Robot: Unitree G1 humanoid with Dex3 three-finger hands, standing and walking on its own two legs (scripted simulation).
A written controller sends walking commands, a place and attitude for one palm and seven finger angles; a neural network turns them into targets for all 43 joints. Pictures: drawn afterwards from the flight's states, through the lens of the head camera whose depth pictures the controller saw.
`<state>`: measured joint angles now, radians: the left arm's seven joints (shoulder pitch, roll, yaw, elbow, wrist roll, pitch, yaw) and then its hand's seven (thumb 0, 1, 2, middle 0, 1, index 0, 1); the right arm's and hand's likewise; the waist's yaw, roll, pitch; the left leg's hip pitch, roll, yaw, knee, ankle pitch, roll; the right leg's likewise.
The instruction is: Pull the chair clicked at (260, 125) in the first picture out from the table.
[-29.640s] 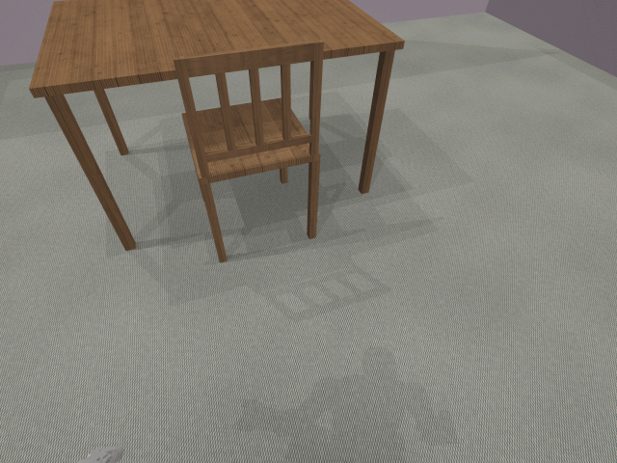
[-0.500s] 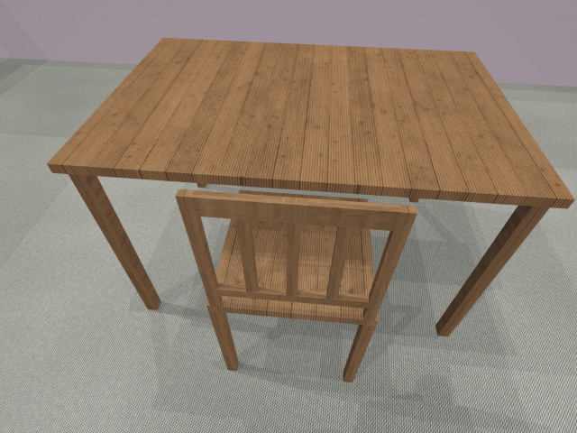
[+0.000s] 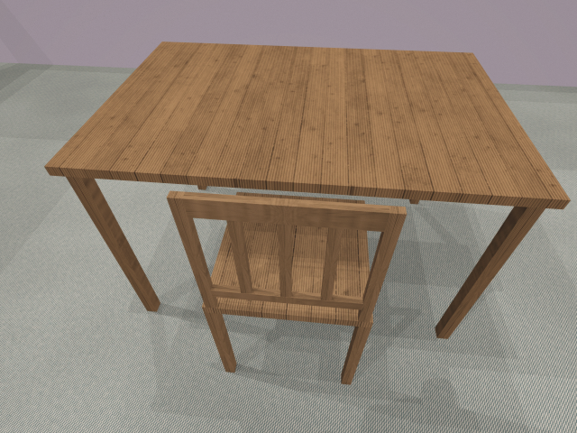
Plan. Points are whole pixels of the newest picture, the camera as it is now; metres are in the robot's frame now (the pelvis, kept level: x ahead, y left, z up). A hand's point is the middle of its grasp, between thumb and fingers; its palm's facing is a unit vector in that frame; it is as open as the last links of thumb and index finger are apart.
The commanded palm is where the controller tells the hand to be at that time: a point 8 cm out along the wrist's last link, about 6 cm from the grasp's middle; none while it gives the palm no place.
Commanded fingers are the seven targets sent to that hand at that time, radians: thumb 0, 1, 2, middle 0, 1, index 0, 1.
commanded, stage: look again from close up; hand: left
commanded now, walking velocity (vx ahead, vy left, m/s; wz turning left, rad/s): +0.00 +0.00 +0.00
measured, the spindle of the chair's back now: (285, 261) +0.47 +0.04 -0.11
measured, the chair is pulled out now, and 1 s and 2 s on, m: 0.00 0.00 0.00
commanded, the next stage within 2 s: raise the hand toward the chair's back in 0.76 s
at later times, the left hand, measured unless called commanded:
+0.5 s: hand out of the picture -0.05 +0.12 -0.17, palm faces +0.08 -0.98 -0.16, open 7.3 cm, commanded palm none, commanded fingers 0.00 0.90 0.90 -0.20 -0.30 -0.20 -0.30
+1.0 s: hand out of the picture +0.05 +0.18 -0.12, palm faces +0.17 -0.95 -0.27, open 7.3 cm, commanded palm +0.10 +0.18 -0.07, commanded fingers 0.00 0.71 0.82 -0.18 -0.27 -0.18 -0.27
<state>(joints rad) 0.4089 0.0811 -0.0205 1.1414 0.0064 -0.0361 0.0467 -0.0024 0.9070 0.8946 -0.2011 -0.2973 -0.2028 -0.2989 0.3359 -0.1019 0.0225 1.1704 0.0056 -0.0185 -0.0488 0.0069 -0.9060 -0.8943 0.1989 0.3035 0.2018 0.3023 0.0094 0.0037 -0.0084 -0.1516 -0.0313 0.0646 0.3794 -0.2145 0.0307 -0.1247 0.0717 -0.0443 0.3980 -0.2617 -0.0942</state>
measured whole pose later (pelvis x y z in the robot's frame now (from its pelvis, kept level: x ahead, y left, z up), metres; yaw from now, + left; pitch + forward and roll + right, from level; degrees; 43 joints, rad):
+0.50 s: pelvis +0.01 -0.02 +0.00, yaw +0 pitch -1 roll +1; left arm 0.41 0.08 -0.02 1.14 0.01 -0.04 0.05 0.00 0.91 0.89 -0.20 -0.30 -0.20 -0.30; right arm 0.34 -0.10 0.02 1.17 0.01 -0.01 -0.06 0.01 -0.91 -0.89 0.20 0.30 0.20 0.30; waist 0.01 0.01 -0.01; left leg -0.15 -0.01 0.05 0.40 -0.23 0.00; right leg -0.11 0.10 -0.06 0.38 -0.26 -0.12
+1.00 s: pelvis -0.01 -0.02 -0.01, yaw +1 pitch +1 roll +1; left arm 0.52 0.21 -0.02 0.47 -0.16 0.01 0.10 0.09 0.97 0.88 -0.20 -0.29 -0.20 -0.29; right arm 0.32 -0.22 0.00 0.95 0.03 -0.18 -0.07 0.03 -0.93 -0.89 0.20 0.30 0.21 0.30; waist -0.04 0.03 0.07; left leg -0.25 -0.01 0.04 0.47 -0.24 0.01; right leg -0.21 0.09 -0.07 0.47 -0.29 -0.11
